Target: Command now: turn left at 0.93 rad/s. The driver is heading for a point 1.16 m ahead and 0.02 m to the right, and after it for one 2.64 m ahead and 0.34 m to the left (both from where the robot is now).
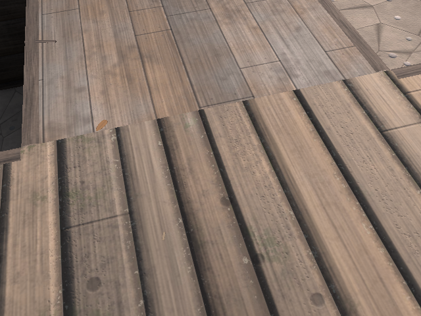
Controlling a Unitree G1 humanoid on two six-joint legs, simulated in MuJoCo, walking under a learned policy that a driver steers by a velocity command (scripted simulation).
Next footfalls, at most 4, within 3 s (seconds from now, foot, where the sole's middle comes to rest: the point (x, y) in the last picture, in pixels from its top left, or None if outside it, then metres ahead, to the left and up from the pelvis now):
0.40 left None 0.01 0.14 -0.77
0.70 right None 0.08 -0.11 -0.77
1.62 right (197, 297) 0.51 0.09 -0.77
2.08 left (168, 174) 0.99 0.19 -0.77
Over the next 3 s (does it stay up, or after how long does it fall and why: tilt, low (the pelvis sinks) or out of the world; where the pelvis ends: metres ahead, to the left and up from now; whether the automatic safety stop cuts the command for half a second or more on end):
stays up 1.55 -0.19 -0.04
